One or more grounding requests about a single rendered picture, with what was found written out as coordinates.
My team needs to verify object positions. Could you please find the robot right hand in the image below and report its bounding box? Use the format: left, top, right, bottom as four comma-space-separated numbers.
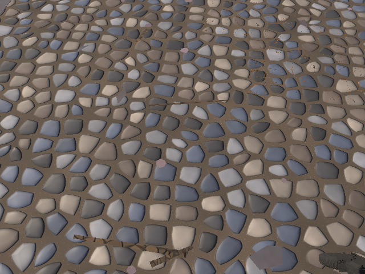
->
319, 253, 365, 274

